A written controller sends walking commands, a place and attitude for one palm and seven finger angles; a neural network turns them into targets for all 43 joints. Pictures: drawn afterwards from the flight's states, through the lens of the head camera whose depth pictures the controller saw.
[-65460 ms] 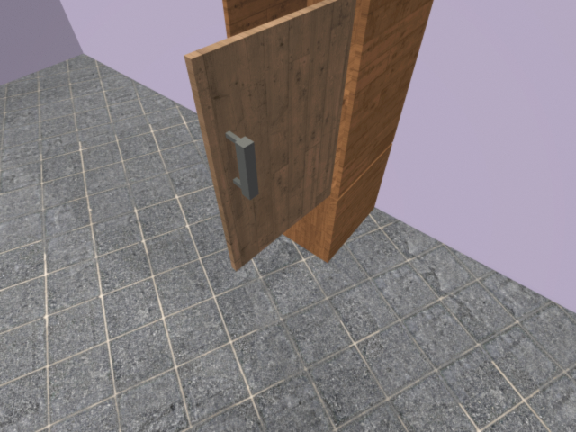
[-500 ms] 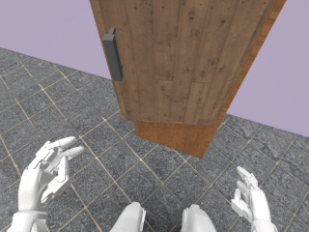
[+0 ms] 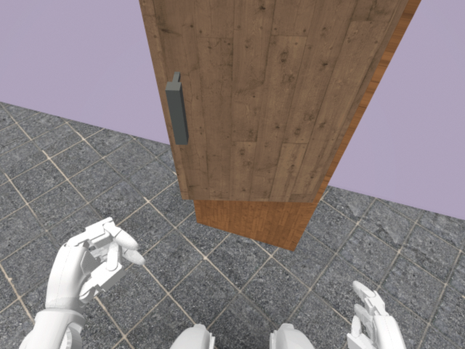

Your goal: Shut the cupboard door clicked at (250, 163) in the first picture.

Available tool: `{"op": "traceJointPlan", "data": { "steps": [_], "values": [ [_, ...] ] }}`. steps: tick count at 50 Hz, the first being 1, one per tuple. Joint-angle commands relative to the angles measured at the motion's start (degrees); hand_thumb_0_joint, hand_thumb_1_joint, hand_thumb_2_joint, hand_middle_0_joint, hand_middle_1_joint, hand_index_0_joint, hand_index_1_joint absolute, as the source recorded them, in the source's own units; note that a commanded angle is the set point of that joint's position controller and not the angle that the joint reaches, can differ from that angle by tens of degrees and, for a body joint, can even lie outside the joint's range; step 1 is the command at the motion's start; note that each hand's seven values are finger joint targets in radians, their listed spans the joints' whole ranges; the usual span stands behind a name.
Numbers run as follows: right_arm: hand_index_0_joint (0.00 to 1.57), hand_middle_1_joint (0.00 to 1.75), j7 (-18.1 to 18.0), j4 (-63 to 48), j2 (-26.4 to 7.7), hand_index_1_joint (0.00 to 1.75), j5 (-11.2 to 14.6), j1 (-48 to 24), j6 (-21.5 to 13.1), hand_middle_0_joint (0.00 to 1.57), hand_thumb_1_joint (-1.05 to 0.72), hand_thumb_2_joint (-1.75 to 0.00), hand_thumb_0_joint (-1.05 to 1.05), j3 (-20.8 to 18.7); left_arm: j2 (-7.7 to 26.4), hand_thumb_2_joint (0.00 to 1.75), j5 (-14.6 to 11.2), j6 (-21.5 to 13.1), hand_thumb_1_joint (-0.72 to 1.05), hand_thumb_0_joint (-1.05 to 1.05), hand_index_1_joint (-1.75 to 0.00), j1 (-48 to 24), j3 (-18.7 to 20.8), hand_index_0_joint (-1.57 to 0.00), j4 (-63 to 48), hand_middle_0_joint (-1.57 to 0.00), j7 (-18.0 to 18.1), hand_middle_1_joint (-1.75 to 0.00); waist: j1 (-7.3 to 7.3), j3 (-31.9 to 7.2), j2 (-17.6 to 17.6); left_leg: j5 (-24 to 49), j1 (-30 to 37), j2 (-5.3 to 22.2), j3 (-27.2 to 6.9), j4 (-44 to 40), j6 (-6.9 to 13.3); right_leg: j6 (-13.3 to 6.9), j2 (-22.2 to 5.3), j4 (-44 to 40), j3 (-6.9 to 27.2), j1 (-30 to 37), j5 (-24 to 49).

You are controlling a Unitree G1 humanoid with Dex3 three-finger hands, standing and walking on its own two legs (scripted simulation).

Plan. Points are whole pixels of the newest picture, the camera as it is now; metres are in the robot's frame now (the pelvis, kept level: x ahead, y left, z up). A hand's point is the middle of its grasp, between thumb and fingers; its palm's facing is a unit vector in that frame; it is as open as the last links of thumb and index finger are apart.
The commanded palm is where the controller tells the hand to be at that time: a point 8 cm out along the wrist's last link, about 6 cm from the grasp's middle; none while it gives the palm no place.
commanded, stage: raise the hand and make a fist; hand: left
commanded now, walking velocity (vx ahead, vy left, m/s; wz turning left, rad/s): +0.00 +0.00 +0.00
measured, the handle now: (179, 109) +0.53 +0.15 +0.11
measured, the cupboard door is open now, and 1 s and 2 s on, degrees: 17 17 17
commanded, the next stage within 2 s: bring the fist close to the handle in 0.90 s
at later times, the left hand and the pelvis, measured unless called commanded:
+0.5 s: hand (121, 226) +0.27 +0.18 +0.11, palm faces +0.09 -0.99 -0.05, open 3.1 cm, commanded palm +0.24 +0.22 +0.11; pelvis +0.04 -0.02 +0.02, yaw +1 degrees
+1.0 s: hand (136, 234) +0.26 +0.16 +0.11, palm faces +0.05 -1.00 -0.04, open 3.1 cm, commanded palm +0.23 +0.21 +0.11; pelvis +0.03 -0.03 +0.03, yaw +0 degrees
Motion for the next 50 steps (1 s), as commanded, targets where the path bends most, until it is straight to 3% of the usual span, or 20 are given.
{"op": "traceJointPlan", "data": {
  "steps": [1, 3, 6, 10, 17, 23, 25, 27, 30, 35, 40, 44, 50],
  "values": [
    [0.2, 0.3, -0.72, -10.53, -6.42, 0.3, 0.6, -3.77, -2.58, 0.2, -0.9, -0.9, 0.0, -3.21, 7.23, 0.9, -1.92, -1.71, 0.9, 0.0, -1.32, -3.12, 7.42, -1.13, -14.28, -1.13, 0.98, -1.32, 1.16, -9.7, 2.62, 6.13, 4.33, 0.17, -1.39, -17.81, -0.45, -2.54, 2.23, -9.66, -3.09, 12.35, -0.83],
    [0.2, 0.3, -0.56, -10.59, -5.98, 0.3, 0.36, -3.9, -2.18, 0.2, -0.9, -0.9, 0.0, -3.0, 6.71, 0.9, -2.04, -1.21, 0.9, 0.0, -1.36, -3.11, 7.34, -1.17, -15.76, -1.17, 1.83, -1.36, 1.21, -10.24, 4.48, 10.36, 6.08, 0.17, -1.17, -17.68, -0.73, -2.71, 2.32, -9.4, -3.54, 13.27, 2.74],
    [0.2, 0.3, -0.13, -10.42, -5.91, 0.3, 0.17, -2.97, -1.44, 0.2, -0.9, -0.9, 0.0, -2.92, 4.56, 0.9, -1.6, -0.34, 0.9, 0.0, -1.42, -2.99, 5.0, -1.23, -14.87, -1.23, 1.75, -1.42, 0.14, -9.27, 2.81, 14.78, 7.12, 0.52, -0.87, -17.0, -1.05, -2.45, 2.51, -9.37, -3.98, 13.37, 7.13],
    [0.2, 0.3, -0.06, -10.25, -6.42, 0.3, 0.33, -2.28, -0.98, 0.2, -0.9, -0.9, 0.0, -2.89, 4.34, 0.9, -1.07, 0.92, 0.9, 0.0, -1.5, -4.15, 3.09, -1.3, -13.45, -1.3, -0.56, -1.5, -0.67, -8.49, 1.91, 16.37, 7.81, 0.71, -0.63, -16.63, -0.94, -2.37, 2.52, -10.1, -3.67, 13.87, 9.22],
    [0.2, 0.3, -0.68, -10.6, -5.72, 0.3, 0.56, -2.66, 0.07, 0.2, -0.9, -0.9, 0.0, -2.76, 8.39, 0.9, -2.52, 2.48, 0.9, 0.0, -1.5, -6.3, 8.59, -1.3, -15.73, -1.3, -1.35, -1.5, 0.95, -11.47, 1.37, 20.22, 9.13, 0.15, 0.26, -16.94, -0.59, -2.39, 2.28, -11.6, -2.44, 20.37, 14.61],
    [0.2, 0.3, -0.5, -9.95, -5.32, 0.3, 0.74, -2.61, 0.33, 0.2, -0.9, -0.9, 0.0, -2.7, 6.33, 0.9, -3.21, 1.93, 0.9, 0.0, -1.5, -7.12, 7.31, -1.3, -15.29, -1.3, -1.29, -1.5, 0.41, -11.52, 1.75, 22.78, 10.31, 0.05, 1.02, -17.05, -0.55, -2.08, 1.78, -12.58, -1.65, 22.35, 18.96],
    [0.2, 0.3, -0.45, -9.72, -5.47, 0.3, 0.89, -2.39, 0.36, 0.2, -0.9, -0.9, 0.0, -2.68, 5.74, 0.9, -3.07, 2.53, 0.9, 0.0, -1.5, -7.61, 6.13, -1.3, -14.32, -1.3, -1.75, -1.5, 0.07, -10.21, 2.42, 21.32, 10.49, 0.03, 1.07, -17.64, -0.52, -1.96, 1.73, -13.5, -1.62, 21.77, 17.62],
    [0.2, 0.3, -0.59, -9.51, -5.7, 0.3, 1.01, -2.64, 0.51, 0.2, -0.9, -0.9, 0.0, -2.88, 5.65, 0.9, -2.99, 3.64, 0.9, 0.0, -1.5, -5.36, 6.2, -1.3, -11.0, -1.3, -2.24, -1.5, 0.38, -8.78, -0.4, 20.27, 9.37, 0.05, 1.05, -18.0, -0.31, -1.95, 1.67, -14.56, -1.17, 22.62, 16.54],
    [0.2, 0.3, -0.66, -9.94, -5.77, 0.3, 1.05, -2.81, 0.77, 0.2, -0.9, -0.9, 0.0, -2.96, 6.34, 0.9, -3.01, 4.39, 0.9, 0.0, -1.5, -5.69, 6.99, -1.3, -10.5, -1.3, -2.7, -1.5, 0.75, -8.67, -1.63, 18.61, 8.7, -0.23, 1.48, -18.52, -0.28, -1.63, 1.15, -15.5, -0.31, 23.4, 15.06],
    [0.2, 0.3, -0.66, -10.05, -5.08, 0.3, 0.89, -3.51, 0.73, 0.2, -0.9, -0.9, 0.0, -2.99, 7.32, 0.9, -3.32, 2.03, 0.9, 0.0, -1.5, -7.98, 9.23, -1.3, -12.64, -1.3, -1.25, -1.5, 1.33, -10.27, -1.06, 18.44, 8.88, -0.49, 2.18, -18.13, -0.27, -1.31, 0.67, -15.76, 1.32, 24.85, 15.22],
    [0.2, 0.3, -0.34, -9.13, -5.15, 0.3, 0.74, -3.5, 0.33, 0.2, -0.9, -0.9, 0.0, -2.95, 5.9, 0.9, -2.76, -0.68, 0.9, 0.0, -1.5, -8.85, 7.16, -1.3, -11.85, -1.3, -0.89, -1.5, 0.41, -9.21, -0.29, 16.67, 8.72, -0.42, 2.35, -17.76, -0.13, -1.37, 0.7, -15.9, 1.56, 23.1, 12.8],
    [0.2, 0.3, -0.43, -9.05, -5.58, 0.3, 1.07, -3.63, 0.35, 0.2, -0.9, -0.9, 0.0, -3.0, 5.45, 0.9, -2.66, 0.29, 0.9, 0.0, -1.5, -7.79, 5.76, -1.3, -9.7, -1.3, -2.41, -1.5, 0.29, -7.9, -0.74, 14.93, 8.2, -0.42, 2.25, -18.14, -0.04, -1.49, 0.69, -16.73, 1.72, 22.27, 9.93],
    [0.2, 0.3, -0.78, -9.64, -5.28, 0.3, 1.15, -4.47, 0.46, 0.2, -0.9, -0.9, 0.0, -2.9, 6.73, 0.9, -3.44, 1.11, 0.9, 0.0, -1.5, -9.06, 8.09, -1.3, -10.36, -1.3, -2.47, -1.5, 0.99, -8.08, -2.45, 13.37, 7.71, -0.63, 2.23, -18.31, -0.01, -1.32, 0.3, -18.13, 2.95, 23.15, 6.13]
  ]
}}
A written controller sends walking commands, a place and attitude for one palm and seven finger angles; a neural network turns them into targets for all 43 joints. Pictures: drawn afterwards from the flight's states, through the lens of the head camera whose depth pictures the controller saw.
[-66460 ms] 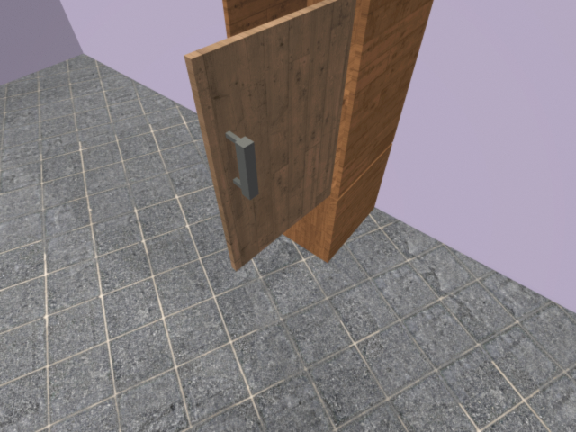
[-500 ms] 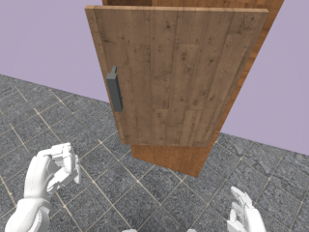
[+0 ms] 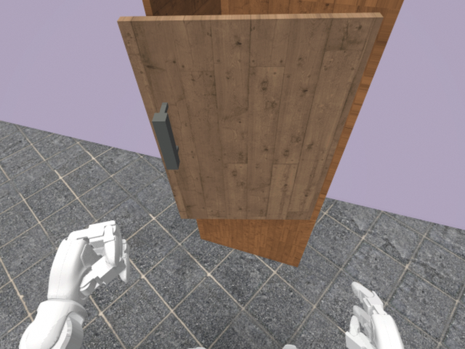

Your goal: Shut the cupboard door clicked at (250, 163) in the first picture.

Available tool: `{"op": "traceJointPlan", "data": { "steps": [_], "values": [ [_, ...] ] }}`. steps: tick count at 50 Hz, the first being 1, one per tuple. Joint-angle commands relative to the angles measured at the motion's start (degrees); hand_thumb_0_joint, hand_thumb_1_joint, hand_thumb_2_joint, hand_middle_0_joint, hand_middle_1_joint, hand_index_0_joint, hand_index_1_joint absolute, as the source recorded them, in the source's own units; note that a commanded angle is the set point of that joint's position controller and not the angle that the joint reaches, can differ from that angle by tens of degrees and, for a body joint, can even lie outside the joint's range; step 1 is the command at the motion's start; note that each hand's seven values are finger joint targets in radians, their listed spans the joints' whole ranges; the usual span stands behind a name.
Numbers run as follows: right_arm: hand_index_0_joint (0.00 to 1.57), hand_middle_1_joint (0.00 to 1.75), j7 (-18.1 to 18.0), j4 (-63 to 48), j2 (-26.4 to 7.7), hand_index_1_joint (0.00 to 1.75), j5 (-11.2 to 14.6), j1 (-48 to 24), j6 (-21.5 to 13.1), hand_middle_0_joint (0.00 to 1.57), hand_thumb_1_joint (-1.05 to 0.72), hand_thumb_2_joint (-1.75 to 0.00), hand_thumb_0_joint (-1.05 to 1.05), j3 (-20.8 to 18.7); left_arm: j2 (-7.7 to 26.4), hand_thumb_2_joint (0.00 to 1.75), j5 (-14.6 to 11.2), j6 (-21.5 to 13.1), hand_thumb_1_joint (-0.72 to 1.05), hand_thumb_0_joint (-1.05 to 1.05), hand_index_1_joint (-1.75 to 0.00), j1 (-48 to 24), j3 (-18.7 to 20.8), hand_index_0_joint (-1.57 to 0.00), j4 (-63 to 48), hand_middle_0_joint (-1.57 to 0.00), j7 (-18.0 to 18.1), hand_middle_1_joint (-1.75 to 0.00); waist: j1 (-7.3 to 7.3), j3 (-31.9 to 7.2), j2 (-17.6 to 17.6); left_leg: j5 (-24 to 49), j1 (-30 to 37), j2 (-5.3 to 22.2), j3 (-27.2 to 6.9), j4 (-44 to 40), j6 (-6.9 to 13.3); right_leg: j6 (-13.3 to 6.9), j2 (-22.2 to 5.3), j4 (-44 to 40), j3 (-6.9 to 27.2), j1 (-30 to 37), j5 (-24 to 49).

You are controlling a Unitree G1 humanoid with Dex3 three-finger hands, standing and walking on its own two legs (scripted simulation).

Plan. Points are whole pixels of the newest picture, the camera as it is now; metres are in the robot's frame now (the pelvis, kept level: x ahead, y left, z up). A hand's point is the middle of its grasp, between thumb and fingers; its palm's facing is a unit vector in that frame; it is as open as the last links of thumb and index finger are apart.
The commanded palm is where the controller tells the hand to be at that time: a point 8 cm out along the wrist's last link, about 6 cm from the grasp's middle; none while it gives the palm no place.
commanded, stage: bring the fist close to the handle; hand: left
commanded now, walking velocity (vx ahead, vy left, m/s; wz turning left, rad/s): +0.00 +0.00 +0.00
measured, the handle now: (169, 136) +0.50 +0.18 +0.08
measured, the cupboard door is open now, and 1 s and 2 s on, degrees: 17 17 12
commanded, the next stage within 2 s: push the door shut along its arc in 1.40 s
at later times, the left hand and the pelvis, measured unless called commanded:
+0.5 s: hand (145, 207) +0.32 +0.17 +0.09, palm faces +0.06 -1.00 -0.02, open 3.1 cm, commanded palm +0.29 +0.22 +0.08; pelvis +0.00 +0.01 +0.00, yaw -1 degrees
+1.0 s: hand (167, 176) +0.38 +0.15 +0.09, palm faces +0.05 -1.00 -0.02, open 3.1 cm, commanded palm +0.36 +0.20 +0.08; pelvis -0.01 +0.00 +0.00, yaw -1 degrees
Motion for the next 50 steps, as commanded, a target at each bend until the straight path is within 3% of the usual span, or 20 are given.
{"op": "traceJointPlan", "data": {
  "steps": [1, 4, 8, 12, 13, 17, 18, 21, 22, 25, 31, 33, 37, 38, 40, 42, 47, 50],
  "values": [
    [0.2, 0.3, -0.66, -9.28, -5.78, 0.3, 0.41, -3.84, -3.35, 0.2, -0.9, -0.9, 0.0, -2.76, 7.33, 0.9, -1.02, -4.36, 0.9, 0.0, -1.5, -8.2, 4.6, -1.3, -12.78, -1.3, 0.45, -1.5, -0.59, -7.81, -3.17, 10.78, -2.88, -1.83, 2.75, -7.95, 2.13, 0.44, -0.5, -10.38, 3.0, 12.17, 5.06],
    [0.2, 0.3, -0.84, -7.87, -5.86, 0.3, 0.39, -3.89, -3.79, 0.2, -0.9, -0.9, 0.0, -2.58, 6.37, 0.9, 0.02, -5.45, 0.9, 0.0, -1.5, -16.51, 2.67, -1.3, -12.07, -1.3, 1.88, -1.5, -1.99, -6.96, -0.81, 9.46, -2.01, -1.57, 2.12, -7.98, 2.16, 0.13, 0.0, -9.34, 1.83, 9.26, 3.7],
    [0.2, 0.3, -0.96, -6.74, -6.29, 0.3, 0.37, -3.42, -4.41, 0.2, -0.9, -0.9, 0.0, -2.48, 4.37, 0.9, 1.67, -4.88, 0.9, 0.0, -1.5, -22.05, -1.31, -1.3, -8.24, -1.3, 2.54, -1.5, -2.99, -7.26, -0.43, 7.33, -1.37, -1.4, 1.49, -8.49, 2.29, 0.04, 0.19, -8.67, 0.56, 6.95, 2.17],
    [0.2, 0.3, -1.15, -6.13, -6.76, 0.3, 0.48, -3.09, -3.66, 0.2, -0.9, -0.9, 0.0, -2.48, 7.47, 0.9, 2.61, -1.74, 0.9, 0.0, -1.5, -25.18, 1.65, -1.3, -2.11, -1.3, 3.26, -1.5, -1.88, -9.1, -2.7, 6.83, -2.5, -1.47, 1.52, -9.55, 2.23, 0.0, 0.08, -9.4, 0.93, 9.35, 1.18],
    [0.2, 0.3, -0.96, -6.4, -6.39, 0.3, 0.51, -3.71, -3.4, 0.2, -0.9, -0.9, 0.0, -2.33, 6.7, 0.9, 2.88, -1.22, 0.9, 0.0, -1.5, -26.95, 1.12, -1.3, -2.24, -1.3, 3.54, -1.5, -1.62, -10.12, -0.52, 7.59, -1.77, -1.65, 1.79, -9.92, 2.12, -0.1, -0.14, -9.21, 0.97, 9.99, 2.33],
    [0.2, 0.3, -0.42, -6.76, -6.02, 0.3, 0.06, -3.5, -2.34, 0.2, -0.9, -0.9, 0.0, -2.33, 7.65, 0.9, 2.71, -0.35, 0.9, 0.0, -1.5, -28.06, 3.97, -1.3, -1.39, -1.3, 5.77, -1.5, 0.05, -14.48, -0.55, 13.85, 0.08, -1.53, 2.02, -10.66, 1.7, -0.44, 0.13, -7.72, -0.03, 14.1, 10.25],
    [0.2, 0.3, -0.18, -6.7, -5.66, 0.3, 0.02, -3.81, -2.23, 0.2, -0.9, -0.9, 0.0, -2.22, 6.26, 0.9, 3.0, -0.63, 0.9, 0.0, -1.5, -29.78, 2.7, -1.3, -1.47, -1.3, 6.26, -1.5, -0.25, -14.24, 0.77, 14.53, 0.6, -1.47, 2.36, -10.66, 1.6, -0.42, 0.05, -7.52, -0.14, 13.72, 11.44],
    [0.2, 0.3, 0.23, -5.7, -5.88, 0.3, -0.32, -2.91, -1.79, 0.2, -0.9, -0.9, 0.0, -2.56, 4.74, 0.9, 3.39, -1.74, 0.9, 0.0, -1.5, -32.24, 1.61, -1.3, 1.33, -1.3, 7.37, -1.5, -1.34, -13.15, -2.5, 15.57, 0.4, -1.09, 2.5, -10.29, 1.61, -0.15, 0.29, -7.38, -0.4, 12.89, 13.48],
    [0.2, 0.3, 0.27, -5.28, -6.16, 0.3, -0.29, -2.37, -1.5, 0.2, -0.9, -0.9, 0.0, -2.69, 5.61, 0.9, 3.75, -2.0, 0.9, 0.0, -1.5, -32.47, 2.24, -1.3, 3.29, -1.3, 7.5, -1.5, -1.58, -12.46, -3.74, 15.72, -0.29, -0.96, 2.42, -10.19, 1.69, -0.21, 0.42, -7.56, -0.37, 12.88, 13.49],
    [0.2, 0.3, 0.69, -4.7, -6.27, 0.3, -0.26, -1.86, -1.09, 0.2, -0.9, -0.9, 0.0, -3.05, 3.38, 0.9, 4.79, -2.73, 0.9, 0.0, -1.5, -35.44, -0.62, -1.3, 5.1, -1.3, 6.99, -1.5, -2.11, -12.4, -2.13, 16.11, 0.38, -0.91, 2.68, -10.13, 1.57, -0.33, 0.25, -7.17, -0.35, 11.9, 14.67],
    [0.2, 0.3, 0.68, -3.99, -6.25, 0.3, -0.18, -1.11, 0.25, 0.2, -0.9, -0.9, 0.0, -3.58, 4.44, 0.9, 5.17, -3.41, 0.9, 0.0, -1.5, -42.08, 0.07, -1.3, 5.88, -1.3, 7.3, -1.5, -2.44, -15.89, -2.02, 19.32, 2.21, -0.91, 3.06, -9.87, 1.64, -0.35, 0.13, -6.97, 0.0, 13.61, 18.85],
    [0.2, 0.3, 0.67, -3.59, -6.05, 0.3, -0.34, -1.09, 0.66, 0.2, -0.9, -0.9, 0.0, -3.61, 5.48, 0.9, 5.1, -4.11, 0.9, 0.0, -1.5, -43.25, 1.65, -1.3, 6.09, -1.3, 8.09, -1.5, -1.91, -17.43, -1.1, 20.36, 2.37, -0.99, 3.27, -9.8, 1.61, -0.36, 0.02, -6.79, 0.31, 14.83, 20.21],
    [0.2, 0.3, 0.64, -2.37, -6.1, 0.3, -0.33, -0.85, 1.56, 0.2, -0.9, -0.9, 0.0, -3.68, 6.98, 0.9, 5.64, -5.27, 0.9, 0.0, -1.5, -47.1, 3.09, -1.3, 10.95, -1.3, 9.1, -1.5, -2.6, -16.12, -3.3, 18.87, 0.78, -0.88, 3.51, -9.66, 1.8, -0.17, 0.09, -7.2, 0.74, 14.54, 19.47],
    [0.2, 0.3, 0.72, -2.21, -5.9, 0.3, -0.35, -0.97, 1.77, 0.2, -0.9, -0.9, 0.0, -3.54, 5.44, 0.9, 5.96, -5.22, 0.9, 0.0, -1.5, -48.04, 1.8, -1.3, 12.67, -1.3, 9.01, -1.5, -2.72, -15.33, -2.66, 17.97, 0.36, -0.99, 3.8, -9.83, 1.8, -0.08, -0.09, -7.39, 0.84, 14.03, 18.92],
    [0.2, 0.3, 0.76, -1.53, -6.15, 0.3, -0.12, -0.63, 2.26, 0.2, -0.9, -0.9, 0.0, -3.62, 6.25, 0.9, 6.22, -5.14, 0.9, 0.0, -1.5, -50.51, 2.25, -1.3, 16.89, -1.3, 8.85, -1.5, -3.16, -13.83, -3.77, 15.58, -0.79, -0.88, 3.76, -10.12, 1.76, -0.04, -0.07, -8.13, 1.09, 13.16, 16.56],
    [0.2, 0.3, 0.69, -1.56, -6.33, 0.3, -0.04, -0.22, 2.65, 0.2, -0.9, -0.9, 0.0, -3.71, 5.27, 0.9, 6.48, -4.92, 0.9, 0.0, -1.5, -53.36, 0.82, -1.3, 19.0, -1.3, 8.44, -1.5, -3.7, -14.19, -2.52, 15.35, -0.38, -1.05, 3.9, -9.94, 2.0, -0.08, -0.01, -8.55, 1.33, 12.82, 16.36],
    [0.2, 0.3, 0.47, -0.67, -6.56, 0.3, -0.01, 0.68, 3.41, 0.2, -0.9, -0.9, 0.0, -3.74, 7.96, 0.9, 6.03, -5.6, 0.9, 0.0, -1.5, -61.23, 3.13, -1.3, 23.47, -1.3, 8.18, -1.5, -3.89, -17.64, -3.05, 14.92, -0.91, -1.14, 3.88, -9.66, 2.04, 0.05, -0.12, -8.61, 2.04, 14.26, 16.6],
    [0.2, 0.3, 0.59, 0.15, -6.35, 0.3, -0.02, 0.79, 3.62, 0.2, -0.9, -0.9, 0.0, -3.62, 7.82, 0.9, 6.46, -6.92, 0.9, 0.0, -1.5, -66.61, 2.85, -1.3, 27.7, -1.3, 8.57, -1.5, -4.57, -16.72, -2.88, 13.13, -2.03, -1.1, 3.89, -9.42, 2.0, 0.12, -0.22, -8.5, 2.16, 12.64, 14.88]
  ]
}}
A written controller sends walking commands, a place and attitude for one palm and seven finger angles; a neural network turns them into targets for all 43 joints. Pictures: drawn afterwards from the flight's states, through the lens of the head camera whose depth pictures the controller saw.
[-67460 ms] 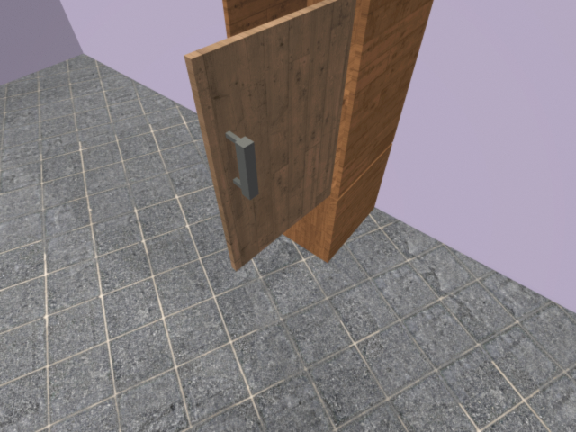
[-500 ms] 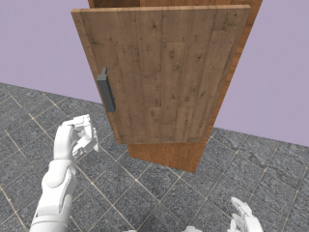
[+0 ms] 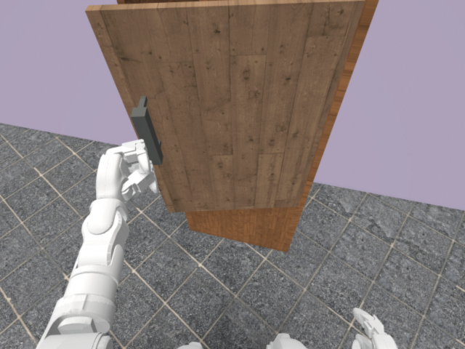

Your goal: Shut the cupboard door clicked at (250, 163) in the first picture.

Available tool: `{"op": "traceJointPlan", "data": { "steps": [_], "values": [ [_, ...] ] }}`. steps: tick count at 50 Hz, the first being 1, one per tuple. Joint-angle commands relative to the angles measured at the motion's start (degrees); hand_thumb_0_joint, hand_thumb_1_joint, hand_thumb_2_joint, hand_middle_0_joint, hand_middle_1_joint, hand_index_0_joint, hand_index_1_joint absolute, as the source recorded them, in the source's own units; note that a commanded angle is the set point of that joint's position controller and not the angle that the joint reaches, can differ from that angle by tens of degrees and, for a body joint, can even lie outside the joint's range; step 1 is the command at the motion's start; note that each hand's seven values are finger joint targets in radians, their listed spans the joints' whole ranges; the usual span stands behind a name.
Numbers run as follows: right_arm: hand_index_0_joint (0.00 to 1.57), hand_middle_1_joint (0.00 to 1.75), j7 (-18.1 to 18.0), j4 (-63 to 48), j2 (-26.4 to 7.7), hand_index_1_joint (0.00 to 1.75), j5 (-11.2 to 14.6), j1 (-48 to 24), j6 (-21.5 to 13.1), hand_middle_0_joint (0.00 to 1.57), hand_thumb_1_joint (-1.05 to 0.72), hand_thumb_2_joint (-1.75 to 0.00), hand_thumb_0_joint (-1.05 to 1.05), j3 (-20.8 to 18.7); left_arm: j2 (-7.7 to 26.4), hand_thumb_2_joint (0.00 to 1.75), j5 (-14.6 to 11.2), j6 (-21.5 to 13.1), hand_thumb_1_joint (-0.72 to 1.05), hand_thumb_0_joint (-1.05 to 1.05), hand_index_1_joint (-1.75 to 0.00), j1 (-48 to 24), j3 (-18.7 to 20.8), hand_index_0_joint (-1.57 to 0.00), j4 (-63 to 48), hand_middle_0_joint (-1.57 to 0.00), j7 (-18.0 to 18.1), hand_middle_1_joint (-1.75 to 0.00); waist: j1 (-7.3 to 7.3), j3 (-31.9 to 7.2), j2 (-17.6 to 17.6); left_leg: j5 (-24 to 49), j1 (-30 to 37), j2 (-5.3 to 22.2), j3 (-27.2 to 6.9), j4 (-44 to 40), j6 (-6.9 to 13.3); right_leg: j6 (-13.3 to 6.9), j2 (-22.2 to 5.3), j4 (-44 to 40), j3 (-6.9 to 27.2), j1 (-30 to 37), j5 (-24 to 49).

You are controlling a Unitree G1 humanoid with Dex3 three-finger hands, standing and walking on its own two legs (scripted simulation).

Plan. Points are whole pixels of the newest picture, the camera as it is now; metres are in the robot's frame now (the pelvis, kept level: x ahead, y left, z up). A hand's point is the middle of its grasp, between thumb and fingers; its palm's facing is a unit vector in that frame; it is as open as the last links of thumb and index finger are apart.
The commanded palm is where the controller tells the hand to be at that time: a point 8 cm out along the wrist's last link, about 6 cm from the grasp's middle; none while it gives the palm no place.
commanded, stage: bring the fist close to the handle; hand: left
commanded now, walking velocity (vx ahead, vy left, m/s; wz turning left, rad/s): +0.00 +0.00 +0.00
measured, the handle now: (150, 131) +0.50 +0.18 +0.07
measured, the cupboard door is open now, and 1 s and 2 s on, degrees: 17 12 0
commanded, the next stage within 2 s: push the door shut along its arc in 0.40 s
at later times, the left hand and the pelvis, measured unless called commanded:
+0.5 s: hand (150, 171) +0.39 +0.16 +0.09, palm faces +0.07 -1.00 -0.02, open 3.1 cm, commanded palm +0.36 +0.21 +0.08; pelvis -0.01 +0.00 +0.00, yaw -1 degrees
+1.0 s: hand (160, 147) +0.45 +0.15 +0.08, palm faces -0.06 -1.00 -0.02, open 3.0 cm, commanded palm +0.44 +0.20 +0.08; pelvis -0.01 +0.01 -0.01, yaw -1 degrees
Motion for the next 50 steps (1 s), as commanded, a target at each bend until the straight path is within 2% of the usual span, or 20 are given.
{"op": "traceJointPlan", "data": {
  "steps": [1, 2, 5, 7, 8, 11, 13, 19, 23, 25, 26, 30, 33, 36, 39, 41, 43, 46, 49, 50],
  "values": [
    [0.2, 0.3, -0.42, -5.78, -6.71, 0.3, 0.19, 1.35, -1.77, 0.2, -0.9, -0.9, 0.0, -3.01, 9.13, 0.9, -0.06, -6.09, 0.9, 0.0, -1.5, -25.42, 3.18, -1.3, -7.16, -1.3, 0.4, -1.5, -1.42, -17.75, -3.09, 10.71, -0.36, -1.19, 2.77, -6.81, 2.11, 0.24, -0.32, -6.75, 1.13, 15.67, 12.41],
    [0.2, 0.3, -0.41, -5.77, -7.02, 0.3, 0.09, 1.93, -1.56, 0.2, -0.9, -0.9, 0.0, -3.16, 10.95, 0.9, 0.11, -6.52, 0.9, 0.0, -1.5, -24.34, 4.88, -1.3, -5.93, -1.3, 0.62, -1.5, -0.83, -18.82, -3.85, 11.31, -0.93, -1.26, 2.67, -6.87, 2.19, 0.14, -0.21, -6.56, 1.2, 17.01, 12.92],
    [0.2, 0.3, 0.27, -6.23, -6.8, 0.3, 0.01, 2.45, -1.04, 0.2, -0.9, -0.9, 0.0, -3.46, 10.25, 0.9, 0.43, -7.27, 0.9, 0.0, -1.5, -20.84, 5.07, -1.3, -5.13, -1.3, 0.4, -1.5, 0.22, -21.73, -1.75, 14.57, -0.13, -1.36, 3.62, -6.67, 2.12, -0.02, -0.3, -5.66, 1.34, 18.96, 17.83],
    [0.2, 0.3, 0.54, -6.78, -7.12, 0.3, -0.01, 3.15, -0.55, 0.2, -0.9, -0.9, 0.0, -3.52, 10.73, 0.9, 0.24, -7.2, 0.9, 0.0, -1.5, -18.51, 5.81, -1.3, -4.12, -1.3, 0.1, -1.5, 0.71, -21.52, -2.79, 15.24, -0.71, -1.39, 3.62, -7.12, 2.19, -0.06, -0.05, -5.77, 1.07, 19.86, 18.63],
    [0.2, 0.3, 0.63, -6.71, -7.06, 0.3, 0.12, 3.04, -0.3, 0.2, -0.9, -0.9, 0.0, -3.59, 10.21, 0.9, 0.34, -7.32, 0.9, 0.0, -1.5, -19.81, 4.89, -1.3, -4.85, -1.3, -0.12, -1.5, -0.04, -21.1, -3.11, 14.73, -0.68, -1.22, 3.8, -7.27, 2.19, 0.15, -0.16, -6.0, 1.1, 19.29, 18.4],
    [0.2, 0.3, 0.54, -7.12, -7.2, 0.3, 0.27, 3.02, 0.42, 0.2, -0.9, -0.9, 0.0, -3.71, 11.69, 0.9, 0.04, -7.5, 0.9, 0.0, -1.5, -20.53, 6.2, -1.3, -4.86, -1.3, -0.21, -1.5, 0.01, -18.81, -4.94, 11.94, -2.02, -1.28, 3.97, -8.03, 2.39, 0.34, -0.14, -7.52, 1.78, 19.47, 15.23],
    [0.2, 0.3, 0.28, -7.29, -7.07, 0.3, 0.3, 2.57, 0.48, 0.2, -0.9, -0.9, 0.0, -3.74, 11.89, 0.9, -0.1, -8.32, 0.9, 0.0, -1.5, -22.24, 6.33, -1.3, -7.16, -1.3, 0.03, -1.5, -0.1, -19.58, -2.95, 11.88, -0.91, -1.34, 4.08, -8.12, 2.56, 0.3, -0.12, -7.64, 1.9, 19.38, 14.91],
    [0.2, 0.3, 0.33, -6.12, -6.96, 0.3, 0.23, 2.67, -0.14, 0.2, -0.9, -0.9, 0.0, -3.83, 9.52, 0.9, 0.18, -10.75, 0.9, 0.0, -1.5, -23.72, 3.63, -1.3, -7.85, -1.3, -0.07, -1.5, -1.07, -19.18, -1.68, 10.58, 0.36, -1.15, 3.74, -7.92, 2.54, 0.16, 0.12, -7.37, 1.46, 17.23, 13.29],
    [0.2, 0.3, 0.16, -5.63, -7.24, 0.3, 0.54, 2.44, 0.03, 0.2, -0.9, -0.9, 0.0, -3.63, 8.58, 0.9, 0.28, -9.13, 0.9, 0.0, -1.5, -24.79, 2.32, -1.3, -3.07, -1.3, -0.55, -1.5, -2.2, -15.49, -2.82, 6.86, -0.7, -1.17, 3.5, -8.58, 2.56, 0.33, 0.01, -8.81, 1.27, 14.41, 8.34],
    [0.2, 0.3, 0.03, -5.65, -7.5, 0.3, 0.56, 2.49, 0.29, 0.2, -0.9, -0.9, 0.0, -3.59, 10.1, 0.9, 0.22, -8.45, 0.9, 0.0, -1.5, -25.89, 3.46, -1.3, -2.13, -1.3, -0.58, -1.5, -1.9, -15.51, -3.9, 6.13, -1.05, -1.16, 3.18, -8.86, 2.56, 0.23, 0.02, -9.04, 1.31, 14.65, 7.0],
    [0.2, 0.3, 0.06, -6.16, -7.46, 0.3, 0.58, 2.23, 0.36, 0.2, -0.9, -0.9, 0.0, -3.57, 9.96, 0.9, 0.34, -8.4, 0.9, 0.0, -1.5, -25.77, 3.19, -1.3, -2.62, -1.3, -0.75, -1.5, -1.48, -16.58, -2.62, 6.64, -0.72, -1.3, 3.32, -8.93, 2.52, 0.11, -0.06, -8.81, 1.43, 15.24, 7.59],
    [0.2, 0.3, -0.3, -5.37, -7.34, 0.3, 0.36, 2.47, 0.35, 0.2, -0.9, -0.9, 0.0, -3.28, 12.49, 0.9, 0.58, -9.79, 0.9, 0.0, -1.5, -34.03, 4.21, -1.3, -2.05, -1.3, -1.17, -1.5, -2.54, -19.09, -2.3, 7.99, -0.22, -1.16, 2.76, -7.9, 2.56, 0.14, 0.0, -7.18, 1.37, 15.02, 9.89],
    [0.2, 0.3, -0.38, -4.83, -7.41, 0.3, 0.32, 2.67, 0.29, 0.2, -0.9, -0.9, 0.0, -3.16, 12.98, 0.9, 0.94, -11.0, 0.9, 0.0, -1.5, -37.76, 3.94, -1.3, 1.07, -1.3, -1.93, -1.5, -3.16, -18.76, -1.0, 7.88, -0.34, -1.05, 2.41, -7.36, 2.48, -0.06, 0.16, -6.23, 1.13, 13.05, 9.8],
    [0.2, 0.3, 0.0, -4.24, -7.69, 0.3, 0.31, 3.66, 0.31, 0.2, -0.9, -0.9, 0.0, -3.21, 11.69, 0.9, 1.3, -10.56, 0.9, 0.0, -1.5, -39.37, 2.53, -1.3, 7.36, -1.3, -3.31, -1.5, -3.8, -17.73, 0.24, 7.51, -0.85, -0.98, 2.2, -6.71, 2.22, -0.25, 0.29, -5.63, 0.67, 10.12, 9.32],
    [0.2, 0.3, 0.03, -4.32, -8.51, 0.3, 0.31, 5.36, 0.9, 0.2, -0.9, -0.9, 0.0, -3.39, 15.13, 0.9, 1.07, -9.51, 0.9, 0.0, -1.5, -39.62, 5.45, -1.3, 11.52, -1.3, -4.72, -1.5, -3.46, -20.66, -3.1, 9.38, -2.32, -1.08, 2.09, -6.17, 2.37, -0.2, 0.25, -4.82, 0.76, 12.27, 11.83],
    [0.2, 0.3, 0.11, -4.42, -8.61, 0.3, 0.46, 5.94, 1.18, 0.2, -0.9, -0.9, 0.0, -3.31, 15.13, 0.9, 0.93, -8.85, 0.9, 0.0, -1.5, -42.42, 4.93, -1.3, 13.28, -1.3, -5.89, -1.5, -4.15, -19.69, -2.58, 9.41, -2.96, -1.06, 2.16, -5.98, 2.36, -0.23, 0.29, -4.79, 0.74, 11.4, 12.21],
    [0.2, 0.3, 0.26, -4.4, -8.63, 0.3, 0.4, 6.66, 1.26, 0.2, -0.9, -0.9, 0.0, -3.44, 14.73, 0.9, 0.73, -9.12, 0.9, 0.0, -1.5, -44.55, 4.54, -1.3, 13.15, -1.3, -6.8, -1.5, -4.23, -21.96, -0.41, 11.31, -1.7, -1.1, 1.94, -5.22, 2.34, -0.39, 0.41, -3.83, 0.67, 10.58, 13.54],
    [0.2, 0.3, 0.3, -3.88, -8.95, 0.3, 0.25, 7.82, 1.39, 0.2, -0.9, -0.9, 0.0, -3.55, 15.98, 0.9, 0.57, -9.89, 0.9, 0.0, -1.5, -48.42, 4.99, -1.3, 14.13, -1.3, -7.54, -1.5, -5.13, -22.92, -2.05, 11.22, -2.38, -0.85, 1.67, -4.28, 2.44, -0.29, 0.56, -3.44, 0.73, 9.91, 13.53],
    [0.2, 0.3, 0.31, -3.03, -9.27, 0.3, 0.23, 8.7, 1.38, 0.2, -0.9, -0.9, 0.0, -3.56, 16.2, 0.9, 0.89, -10.47, 0.9, 0.0, -1.5, -53.42, 4.08, -1.3, 16.47, -1.3, -8.23, -1.5, -6.96, -21.96, -0.99, 9.57, -3.31, -0.76, 1.29, -3.37, 2.64, -0.13, 0.66, -3.1, 0.83, 6.56, 11.42],
    [0.2, 0.3, 0.31, -2.55, -9.52, 0.3, 0.16, 9.23, 1.39, 0.2, -0.9, -0.9, 0.0, -3.57, 18.3, 0.9, 1.22, -10.54, 0.9, 0.0, -1.5, -54.89, 5.29, -1.3, 17.58, -1.3, -8.32, -1.5, -6.98, -21.89, -0.87, 8.99, -4.18, -0.71, 1.01, -3.23, 2.61, -0.2, 0.68, -2.85, 0.95, 6.45, 10.71]
  ]
}}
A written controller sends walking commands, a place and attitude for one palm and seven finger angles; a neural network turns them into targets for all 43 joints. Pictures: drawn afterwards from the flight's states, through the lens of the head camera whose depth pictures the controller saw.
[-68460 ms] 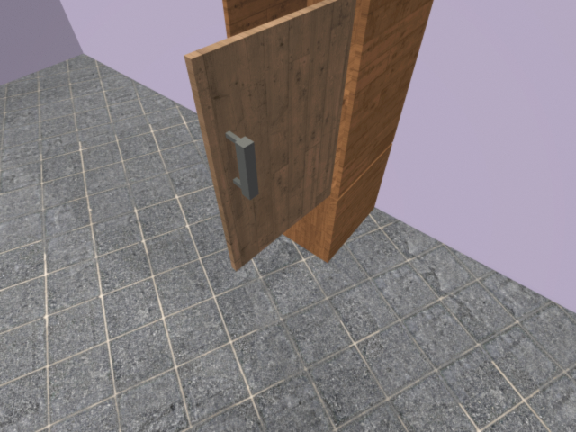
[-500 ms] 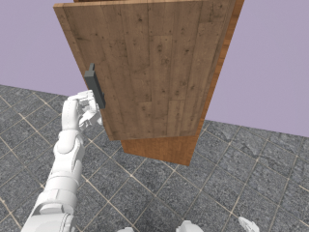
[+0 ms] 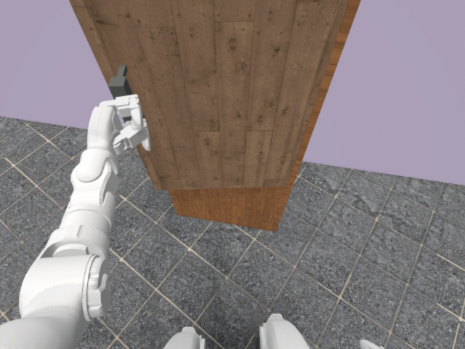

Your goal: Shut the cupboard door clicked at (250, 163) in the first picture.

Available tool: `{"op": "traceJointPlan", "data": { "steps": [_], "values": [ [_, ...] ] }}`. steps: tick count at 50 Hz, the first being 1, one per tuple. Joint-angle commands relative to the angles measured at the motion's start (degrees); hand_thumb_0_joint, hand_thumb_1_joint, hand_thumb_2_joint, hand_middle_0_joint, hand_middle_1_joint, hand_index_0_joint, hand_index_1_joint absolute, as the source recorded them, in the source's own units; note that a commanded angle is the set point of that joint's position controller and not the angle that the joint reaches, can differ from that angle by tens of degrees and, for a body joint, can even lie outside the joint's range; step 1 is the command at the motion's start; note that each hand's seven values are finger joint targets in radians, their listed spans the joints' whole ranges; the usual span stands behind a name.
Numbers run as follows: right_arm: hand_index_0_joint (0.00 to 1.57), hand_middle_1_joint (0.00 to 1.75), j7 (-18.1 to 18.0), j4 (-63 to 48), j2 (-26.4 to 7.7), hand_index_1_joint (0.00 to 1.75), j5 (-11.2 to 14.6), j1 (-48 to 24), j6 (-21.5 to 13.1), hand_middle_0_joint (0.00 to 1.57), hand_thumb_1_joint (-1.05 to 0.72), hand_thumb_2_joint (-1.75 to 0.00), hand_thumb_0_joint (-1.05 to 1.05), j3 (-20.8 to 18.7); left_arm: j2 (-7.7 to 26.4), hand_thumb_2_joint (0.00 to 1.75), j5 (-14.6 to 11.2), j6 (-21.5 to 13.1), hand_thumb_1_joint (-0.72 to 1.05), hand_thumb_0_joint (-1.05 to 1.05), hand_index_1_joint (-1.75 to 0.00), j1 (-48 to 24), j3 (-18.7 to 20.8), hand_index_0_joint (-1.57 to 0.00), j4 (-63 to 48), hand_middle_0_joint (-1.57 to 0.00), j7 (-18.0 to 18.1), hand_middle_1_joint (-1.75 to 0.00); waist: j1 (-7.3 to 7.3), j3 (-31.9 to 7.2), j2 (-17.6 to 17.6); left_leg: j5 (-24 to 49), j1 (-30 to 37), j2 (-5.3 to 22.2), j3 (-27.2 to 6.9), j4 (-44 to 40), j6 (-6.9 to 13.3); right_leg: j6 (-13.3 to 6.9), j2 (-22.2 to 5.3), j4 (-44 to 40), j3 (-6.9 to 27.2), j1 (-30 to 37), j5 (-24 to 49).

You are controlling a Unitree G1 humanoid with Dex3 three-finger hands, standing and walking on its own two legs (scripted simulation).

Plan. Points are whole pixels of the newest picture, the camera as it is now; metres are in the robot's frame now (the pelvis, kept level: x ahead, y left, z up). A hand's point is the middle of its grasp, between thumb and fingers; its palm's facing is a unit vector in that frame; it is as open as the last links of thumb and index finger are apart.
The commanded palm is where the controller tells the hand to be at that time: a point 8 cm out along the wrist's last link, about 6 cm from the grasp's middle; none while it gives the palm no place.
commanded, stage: push the door shut along its arc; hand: left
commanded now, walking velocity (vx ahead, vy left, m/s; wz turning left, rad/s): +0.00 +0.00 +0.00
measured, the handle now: (131, 103) +0.54 +0.18 +0.09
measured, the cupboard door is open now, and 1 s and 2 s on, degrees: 12 0 0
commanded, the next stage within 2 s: pull the fist back off the door in 0.92 s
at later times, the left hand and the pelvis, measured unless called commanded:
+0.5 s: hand (156, 104) +0.52 +0.13 +0.10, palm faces -0.17 -0.99 -0.02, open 3.1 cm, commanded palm +0.52 +0.18 +0.09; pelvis +0.00 +0.00 -0.01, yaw -1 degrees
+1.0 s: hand (163, 97) +0.54 +0.12 +0.10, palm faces -0.25 -0.97 -0.02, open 3.1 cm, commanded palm +0.58 +0.14 +0.09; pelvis -0.02 +0.01 -0.03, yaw +0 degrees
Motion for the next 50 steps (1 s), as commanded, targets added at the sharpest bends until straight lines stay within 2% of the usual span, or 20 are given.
{"op": "traceJointPlan", "data": {
  "steps": [1, 3, 11, 13, 14, 17, 19, 21, 25, 28, 29, 31, 32, 34, 36, 38, 41, 42, 48, 50],
  "values": [
    [0.2, 0.3, -0.57, -4.17, -8.83, 0.3, 0.22, 5.37, -1.62, 0.2, -0.9, -0.9, 0.0, -3.54, 12.74, 0.9, 0.21, -4.55, 0.9, 0.0, -1.5, -32.32, 2.11, -1.3, -9.38, -1.3, -1.31, -1.5, -3.31, -22.6, 0.25, 9.11, 4.14, -0.49, 0.22, -7.04, 1.81, -1.07, 0.84, -5.36, 0.16, 14.36, 9.64],
    [0.2, 0.3, -0.59, -4.11, -9.02, 0.3, 0.04, 6.12, -1.49, 0.2, -0.9, -0.9, 0.0, -3.44, 13.74, 0.9, 0.38, -4.47, 0.9, 0.0, -1.5, -34.01, 2.6, -1.3, -8.33, -1.3, -1.62, -1.5, -3.62, -25.01, 1.25, 10.22, 4.63, -0.53, 0.0, -6.51, 1.84, -1.08, 0.9, -4.64, 0.05, 14.02, 10.39],
    [0.2, 0.3, -0.24, -3.68, -9.78, 0.3, -0.1, 9.13, -0.95, 0.2, -0.9, -0.9, 0.0, -3.51, 16.62, 0.9, 0.56, -2.88, 0.9, 0.0, -1.5, -38.55, 3.12, -1.3, -4.93, -1.3, -4.92, -1.5, -5.46, -27.8, 2.68, 12.17, 3.86, -0.19, 0.01, -4.82, 2.12, -0.91, 1.16, -4.18, 0.32, 13.35, 12.23],
    [0.2, 0.3, -0.17, -3.81, -9.97, 0.3, -0.23, 9.82, -0.86, 0.2, -0.9, -0.9, 0.0, -3.43, 18.73, 0.9, 0.32, -2.92, 0.9, 0.0, -1.5, -38.58, 4.9, -1.3, -4.86, -1.3, -5.48, -1.5, -5.0, -29.34, 3.83, 14.13, 4.8, -0.07, -0.16, -4.45, 1.96, -1.04, 1.36, -3.71, 0.12, 13.47, 13.61],
    [0.2, 0.3, -0.12, -3.71, -10.08, 0.3, -0.23, 10.25, -0.61, 0.2, -0.9, -0.9, 0.0, -3.42, 20.07, 0.9, 0.35, -2.82, 0.9, 0.0, -1.5, -38.65, 5.83, -1.3, -4.56, -1.3, -5.72, -1.5, -5.05, -29.4, 2.53, 14.29, 3.91, -0.02, -0.12, -4.29, 2.08, -0.95, 1.42, -3.67, 0.24, 14.46, 14.16],
    [0.2, 0.3, 0.06, -4.57, -9.91, 0.3, -0.34, 11.22, -0.2, 0.2, -0.9, -0.9, 0.0, -3.28, 21.11, 0.9, 0.83, -2.47, 0.9, 0.0, -1.5, -37.47, 6.63, -1.3, -3.78, -1.3, -6.23, -1.5, -4.68, -29.21, 3.0, 15.35, 2.53, -0.22, 0.29, -4.14, 2.32, -1.11, 1.68, -3.4, 0.39, 15.79, 15.75],
    [0.2, 0.3, 0.17, -4.2, -9.97, 0.3, -0.17, 11.32, 0.17, 0.2, -0.9, -0.9, 0.0, -3.38, 21.76, 0.9, 1.37, -2.16, 0.9, 0.0, -1.5, -38.7, 6.44, -1.3, -3.02, -1.3, -6.62, -1.5, -5.51, -27.82, 2.96, 14.74, 2.22, 0.13, 0.41, -3.86, 2.26, -0.87, 1.65, -3.7, 0.43, 14.46, 15.28],
    [0.2, 0.3, 0.3, -4.28, -9.94, 0.3, -0.13, 11.61, 0.43, 0.2, -0.9, -0.9, 0.0, -3.31, 20.25, 0.9, 1.66, -1.65, 0.9, 0.0, -1.5, -39.91, 4.74, -1.3, -2.22, -1.3, -6.88, -1.5, -6.67, -25.97, 2.28, 13.48, 1.44, 0.18, 0.54, -3.88, 2.43, -0.69, 1.74, -4.22, 0.43, 13.31, 14.2],
    [0.2, 0.3, 0.19, -3.68, -10.38, 0.3, -0.14, 12.23, 0.38, 0.2, -0.9, -0.9, 0.0, -3.1, 21.73, 0.9, 1.9, -0.95, 0.9, 0.0, -1.5, -44.94, 4.56, -1.3, 0.04, -1.3, -7.66, -1.5, -8.45, -24.5, 2.67, 11.12, 0.34, 0.33, 0.18, -3.23, 2.63, -0.67, 1.85, -4.52, 0.59, 10.86, 11.39],
    [0.2, 0.3, 0.17, -3.34, -10.52, 0.3, -0.39, 12.91, 0.1, 0.2, -0.9, -0.9, 0.0, -3.25, 21.28, 0.9, 2.25, -1.47, 0.9, 0.0, -1.5, -47.71, 3.51, -1.3, -1.17, -1.3, -8.57, -1.5, -8.7, -29.23, 6.03, 14.43, 4.69, 0.41, -0.66, -2.47, 2.31, -0.96, 1.84, -3.43, 0.03, 8.84, 12.52],
    [0.2, 0.3, 0.24, -2.99, -10.44, 0.3, -0.39, 12.77, -0.02, 0.2, -0.9, -0.9, 0.0, -3.08, 19.78, 0.9, 2.21, -1.01, 0.9, 0.0, -1.5, -48.27, 2.19, -1.3, 0.23, -1.3, -8.96, -1.5, -9.34, -28.31, 6.6, 13.97, 4.78, 0.52, -0.76, -2.03, 2.28, -0.94, 1.88, -3.44, -0.19, 6.91, 11.5],
    [0.2, 0.3, 0.21, -2.43, -10.62, 0.3, -0.51, 13.25, -0.12, 0.2, -0.9, -0.9, 0.0, -2.83, 20.4, 0.9, 2.35, -0.08, 0.9, 0.0, -1.5, -50.43, 2.12, -1.3, 2.47, -1.3, -9.38, -1.5, -10.23, -26.12, 6.06, 12.43, 2.89, 0.64, -1.01, -1.73, 2.4, -0.89, 1.94, -3.54, -0.35, 5.61, 9.68],
    [0.2, 0.3, 0.04, -2.57, -10.83, 0.3, -0.54, 13.8, -0.18, 0.2, -0.9, -0.9, 0.0, -2.7, 21.68, 0.9, 2.11, 0.21, 0.9, 0.0, -1.5, -51.15, 3.31, -1.3, 3.18, -1.3, -9.38, -1.5, -10.57, -26.01, 4.03, 12.65, 2.05, 0.56, -1.14, -1.52, 2.73, -0.96, 2.17, -3.32, -0.52, 6.24, 10.01],
    [0.2, 0.3, -0.05, -2.52, -11.08, 0.3, -0.53, 13.88, -0.17, 0.2, -0.9, -0.9, 0.0, -2.72, 24.09, 0.9, 2.73, 0.88, 0.9, 0.0, -1.5, -53.2, 4.24, -1.3, 3.2, -1.3, -9.58, -1.5, -10.8, -27.99, 5.23, 12.85, 1.4, 0.72, -1.0, -0.75, 2.78, -0.87, 2.0, -2.94, -0.13, 6.2, 10.38],
    [0.2, 0.3, 0.06, -2.59, -10.96, 0.3, -0.78, 14.28, -0.29, 0.2, -0.9, -0.9, 0.0, -2.4, 24.18, 0.9, 3.15, 1.55, 0.9, 0.0, -1.5, -54.96, 3.9, -1.3, 3.74, -1.3, -9.59, -1.5, -11.18, -28.53, 6.59, 13.65, 1.01, 0.76, -1.0, -0.09, 2.7, -0.92, 2.0, -2.19, -0.37, 5.28, 10.78],
    [0.2, 0.3, 0.12, -2.45, -10.95, 0.3, -0.85, 15.07, -0.3, 0.2, -0.9, -0.9, 0.0, -2.81, 24.43, 0.9, 3.66, 0.6, 0.9, 0.0, -1.5, -57.85, 3.83, -1.3, 1.55, -1.3, -9.54, -1.5, -11.66, -31.56, 7.08, 15.64, 3.43, 0.73, -1.48, 0.44, 2.68, -0.78, 2.12, -1.87, -0.47, 4.88, 11.83],
    [0.2, 0.3, 0.02, -1.9, -11.0, 0.3, -0.64, 14.9, -0.17, 0.2, -0.9, -0.9, 0.0, -2.35, 23.32, 0.9, 4.18, 2.3, 0.9, 0.0, -1.5, -59.53, 2.14, -1.3, 4.98, -1.3, -9.57, -1.5, -13.14, -26.88, 5.92, 11.13, -0.07, 0.81, -1.35, 0.79, 2.93, -0.66, 2.22, -2.64, -0.58, 2.32, 7.82],
    [0.2, 0.3, -0.14, -1.82, -10.86, 0.3, -0.73, 15.14, -0.45, 0.2, -0.9, -0.9, 0.0, -2.23, 22.24, 0.9, 4.04, 2.18, 0.9, 0.0, -1.5, -61.61, 1.37, -1.3, 4.11, -1.3, -9.43, -1.5, -13.77, -26.24, 7.53, 10.9, 0.76, 0.8, -1.67, 0.65, 3.02, -0.93, 2.36, -2.48, -0.99, 0.71, 6.97],
    [0.2, 0.3, -0.42, -0.75, -11.53, 0.3, -0.82, 14.52, -1.82, 0.2, -0.9, -0.9, 0.0, -1.74, 22.06, 0.9, 4.62, 2.39, 0.9, 0.0, -1.5, -66.64, -0.53, -1.3, 5.08, -1.3, -9.56, -1.5, -15.35, -26.8, 10.57, 5.27, 0.56, 1.03, -2.25, 1.15, 2.9, -1.08, 2.38, -2.12, -1.26, -4.2, 1.36],
    [0.2, 0.3, -0.54, -0.36, -11.73, 0.3, -0.74, 14.01, -2.43, 0.2, -0.9, -0.9, 0.0, -1.55, 19.83, 0.9, 4.56, 2.85, 0.9, 0.0, -1.5, -66.9, -2.28, -1.3, 6.33, -1.3, -9.9, -1.5, -16.04, -25.23, 10.3, 1.56, -0.48, 1.07, -2.5, 0.95, 2.96, -1.05, 2.37, -2.19, -1.46, -6.32, -1.32]
  ]
}}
